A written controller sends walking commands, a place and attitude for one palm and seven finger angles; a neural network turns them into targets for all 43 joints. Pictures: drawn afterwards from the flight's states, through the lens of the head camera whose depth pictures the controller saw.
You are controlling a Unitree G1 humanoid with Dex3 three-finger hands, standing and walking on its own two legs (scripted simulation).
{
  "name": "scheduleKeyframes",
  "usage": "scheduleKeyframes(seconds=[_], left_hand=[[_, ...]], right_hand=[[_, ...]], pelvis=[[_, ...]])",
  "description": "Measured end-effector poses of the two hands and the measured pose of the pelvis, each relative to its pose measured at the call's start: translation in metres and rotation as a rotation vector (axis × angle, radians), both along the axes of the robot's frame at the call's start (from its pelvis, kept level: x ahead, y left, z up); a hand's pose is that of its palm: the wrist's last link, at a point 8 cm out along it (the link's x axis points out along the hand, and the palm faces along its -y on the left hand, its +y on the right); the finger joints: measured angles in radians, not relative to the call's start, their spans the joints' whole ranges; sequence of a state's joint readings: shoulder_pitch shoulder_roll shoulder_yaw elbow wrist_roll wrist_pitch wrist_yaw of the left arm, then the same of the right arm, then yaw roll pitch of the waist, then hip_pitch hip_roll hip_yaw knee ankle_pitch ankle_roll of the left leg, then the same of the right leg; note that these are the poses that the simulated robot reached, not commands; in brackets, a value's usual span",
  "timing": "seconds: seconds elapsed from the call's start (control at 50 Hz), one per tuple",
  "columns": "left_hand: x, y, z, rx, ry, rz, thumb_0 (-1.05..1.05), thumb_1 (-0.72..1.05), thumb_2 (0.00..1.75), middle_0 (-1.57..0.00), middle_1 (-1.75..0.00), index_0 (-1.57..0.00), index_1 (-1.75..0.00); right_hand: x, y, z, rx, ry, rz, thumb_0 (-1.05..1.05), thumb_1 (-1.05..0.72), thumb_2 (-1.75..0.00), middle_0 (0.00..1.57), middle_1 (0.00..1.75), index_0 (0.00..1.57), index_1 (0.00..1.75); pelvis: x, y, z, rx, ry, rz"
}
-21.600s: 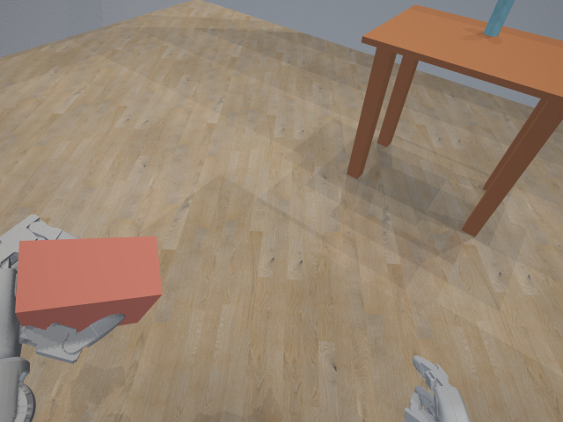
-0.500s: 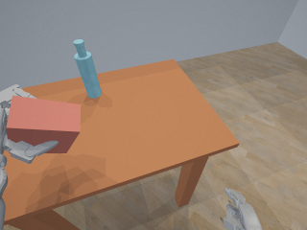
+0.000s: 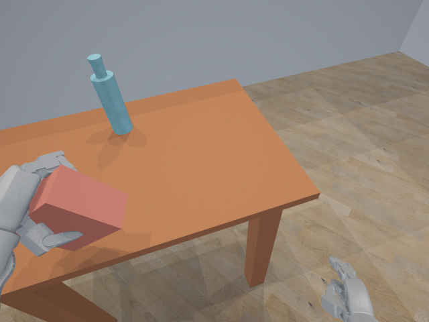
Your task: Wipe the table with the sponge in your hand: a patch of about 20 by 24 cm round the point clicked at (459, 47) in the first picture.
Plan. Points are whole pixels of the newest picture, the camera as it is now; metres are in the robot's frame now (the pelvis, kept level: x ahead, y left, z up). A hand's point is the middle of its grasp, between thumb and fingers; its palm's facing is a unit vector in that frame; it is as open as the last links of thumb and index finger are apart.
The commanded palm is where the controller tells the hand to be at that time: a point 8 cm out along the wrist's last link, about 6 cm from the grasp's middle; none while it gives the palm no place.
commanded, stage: turn the palm down, sponge in hand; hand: left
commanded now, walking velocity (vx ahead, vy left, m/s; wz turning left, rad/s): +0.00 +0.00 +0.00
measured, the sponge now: (79, 216) +0.24 +0.25 +0.12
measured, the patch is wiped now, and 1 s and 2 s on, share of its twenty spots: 0.00 0.00 0.00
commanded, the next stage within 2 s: move the sponge above the wiping area in 1.50 s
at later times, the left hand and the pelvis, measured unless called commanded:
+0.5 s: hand (46, 197) +0.24 +0.28 +0.17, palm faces +0.24 -0.31 -0.92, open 9.9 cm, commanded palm +0.20 +0.31 +0.22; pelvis +0.02 +0.02 +0.00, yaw -1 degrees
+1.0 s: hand (7, 176) +0.25 +0.34 +0.19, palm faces +0.24 -0.06 -0.97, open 9.9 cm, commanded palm +0.21 +0.31 +0.23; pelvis +0.01 +0.04 +0.02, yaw +0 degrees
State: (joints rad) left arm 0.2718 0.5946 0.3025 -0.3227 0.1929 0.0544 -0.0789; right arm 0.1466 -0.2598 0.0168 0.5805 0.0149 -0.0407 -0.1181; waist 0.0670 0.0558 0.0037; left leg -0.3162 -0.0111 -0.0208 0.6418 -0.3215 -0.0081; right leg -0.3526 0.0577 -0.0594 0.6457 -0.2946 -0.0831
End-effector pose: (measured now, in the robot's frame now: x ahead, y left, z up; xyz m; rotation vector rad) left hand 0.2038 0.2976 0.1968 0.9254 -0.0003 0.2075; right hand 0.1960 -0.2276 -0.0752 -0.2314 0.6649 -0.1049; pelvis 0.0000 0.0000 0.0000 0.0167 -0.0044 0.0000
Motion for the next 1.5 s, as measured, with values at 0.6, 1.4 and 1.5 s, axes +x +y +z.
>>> scheduleKeyframes(seconds=[0.6, 1.4, 1.5], left_hand=[[0.004, 0.028, 0.036, 0.326, -0.023, 0.250, 0.00, -0.49, 1.04, -0.76, -1.34, -0.77, -1.34], [0.026, 0.026, 0.044, 0.542, 0.080, 0.328, 0.00, -0.49, 1.04, -0.76, -1.33, -0.77, -1.33], [0.026, 0.020, 0.028, 0.465, 0.172, 0.346, 0.00, -0.49, 1.04, -0.76, -1.33, -0.77, -1.33]], right_hand=[[0.036, 0.045, 0.013, 0.070, -0.021, 0.040, 0.01, -0.90, -0.90, 0.20, 0.30, 0.20, 0.30], [0.077, 0.072, 0.026, 0.100, 0.001, 0.164, 0.01, -0.91, -0.90, 0.20, 0.30, 0.20, 0.30], [0.079, 0.066, 0.028, 0.114, -0.026, 0.140, 0.01, -0.91, -0.90, 0.20, 0.30, 0.20, 0.30]], pelvis=[[0.014, 0.023, 0.008, -0.010, -0.014, -0.009], [0.022, 0.027, 0.020, -0.009, -0.041, -0.011], [0.019, 0.027, 0.020, -0.008, -0.036, -0.007]])
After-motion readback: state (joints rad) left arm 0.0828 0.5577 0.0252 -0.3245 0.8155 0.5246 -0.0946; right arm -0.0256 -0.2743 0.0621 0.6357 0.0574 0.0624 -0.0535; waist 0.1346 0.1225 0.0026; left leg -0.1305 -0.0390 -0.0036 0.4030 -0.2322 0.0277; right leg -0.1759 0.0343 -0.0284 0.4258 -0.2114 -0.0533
